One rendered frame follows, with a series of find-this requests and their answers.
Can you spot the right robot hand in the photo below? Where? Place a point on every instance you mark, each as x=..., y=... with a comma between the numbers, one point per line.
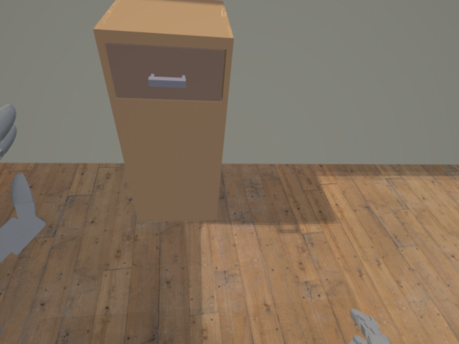
x=369, y=328

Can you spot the drawer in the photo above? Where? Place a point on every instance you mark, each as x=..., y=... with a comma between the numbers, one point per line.
x=132, y=64

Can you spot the cabinet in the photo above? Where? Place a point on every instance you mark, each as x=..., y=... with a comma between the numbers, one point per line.
x=172, y=149

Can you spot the left robot hand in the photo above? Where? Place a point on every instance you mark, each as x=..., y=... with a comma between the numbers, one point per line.
x=15, y=234

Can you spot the handle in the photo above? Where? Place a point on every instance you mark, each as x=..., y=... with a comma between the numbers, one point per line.
x=166, y=81

